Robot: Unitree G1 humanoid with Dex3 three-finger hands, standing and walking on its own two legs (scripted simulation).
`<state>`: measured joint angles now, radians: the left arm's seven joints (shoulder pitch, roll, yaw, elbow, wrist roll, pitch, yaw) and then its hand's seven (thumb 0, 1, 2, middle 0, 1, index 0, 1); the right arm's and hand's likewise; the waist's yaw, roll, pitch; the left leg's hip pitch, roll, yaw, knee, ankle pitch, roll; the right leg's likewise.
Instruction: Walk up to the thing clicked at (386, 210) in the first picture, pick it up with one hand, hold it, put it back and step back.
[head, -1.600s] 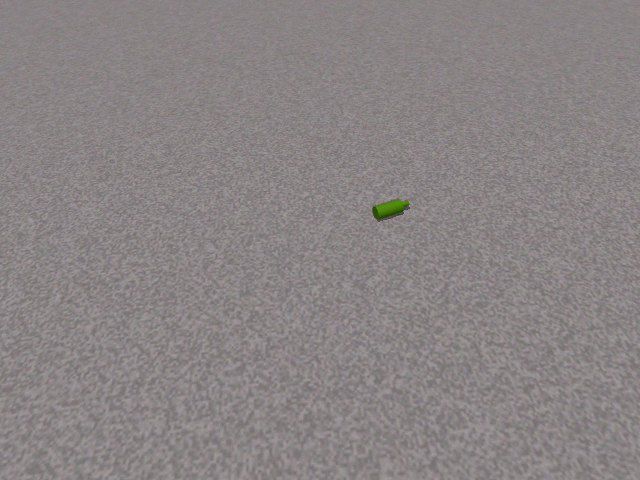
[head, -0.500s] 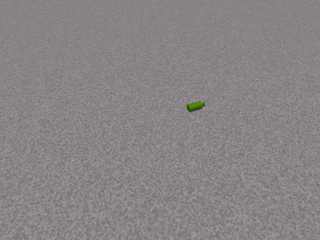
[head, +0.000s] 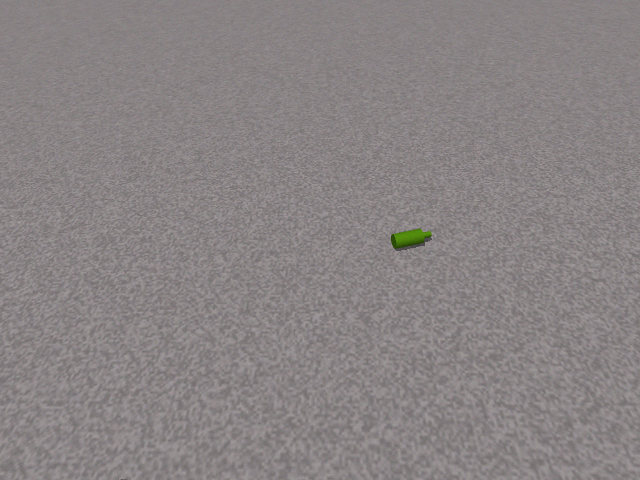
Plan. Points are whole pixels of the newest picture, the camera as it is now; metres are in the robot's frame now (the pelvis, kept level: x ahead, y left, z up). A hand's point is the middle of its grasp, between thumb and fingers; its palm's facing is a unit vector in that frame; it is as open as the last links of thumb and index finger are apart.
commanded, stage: walk up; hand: left
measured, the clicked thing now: (412, 237) +1.20 -0.31 -0.73
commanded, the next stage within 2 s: none
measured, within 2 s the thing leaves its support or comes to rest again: neither
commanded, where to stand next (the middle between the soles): +0.88 -0.64 m, yaw +15 degrees
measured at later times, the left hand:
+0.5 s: hand (216, 433) +0.24 +0.20 -0.15, palm faces +0.05 -0.95 -0.31, open 7.4 cm
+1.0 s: hand (315, 351) +0.38 +0.05 -0.16, palm faces +0.17 -0.93 -0.32, open 7.4 cm
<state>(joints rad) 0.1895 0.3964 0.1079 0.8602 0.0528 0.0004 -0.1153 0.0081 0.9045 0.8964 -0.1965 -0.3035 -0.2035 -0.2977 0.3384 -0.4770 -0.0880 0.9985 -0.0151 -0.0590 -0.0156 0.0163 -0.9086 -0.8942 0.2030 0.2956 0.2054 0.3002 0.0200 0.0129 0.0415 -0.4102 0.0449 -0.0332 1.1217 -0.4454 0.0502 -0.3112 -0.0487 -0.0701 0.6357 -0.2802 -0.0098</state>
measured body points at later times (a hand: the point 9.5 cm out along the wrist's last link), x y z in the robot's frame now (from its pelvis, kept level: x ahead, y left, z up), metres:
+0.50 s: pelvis +0.19 -0.10 +0.00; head +0.19 -0.06 +0.44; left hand +0.24 +0.25 -0.13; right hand +0.26 -0.44 -0.07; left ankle +0.17 +0.06 -0.72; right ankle +0.31 -0.28 -0.68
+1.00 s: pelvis +0.39 -0.23 -0.01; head +0.41 -0.20 +0.44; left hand +0.37 +0.10 -0.14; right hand +0.52 -0.55 -0.09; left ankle +0.47 -0.13 -0.73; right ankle +0.37 -0.31 -0.72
